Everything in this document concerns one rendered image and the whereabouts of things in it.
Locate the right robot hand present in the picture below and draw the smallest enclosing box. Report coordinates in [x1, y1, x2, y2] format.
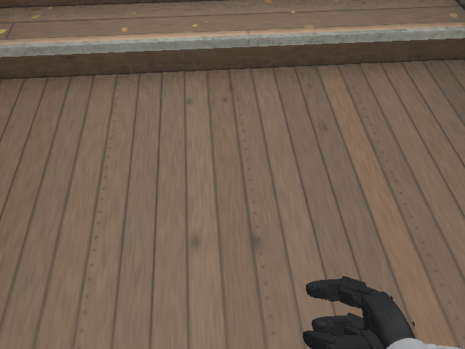
[303, 276, 415, 349]

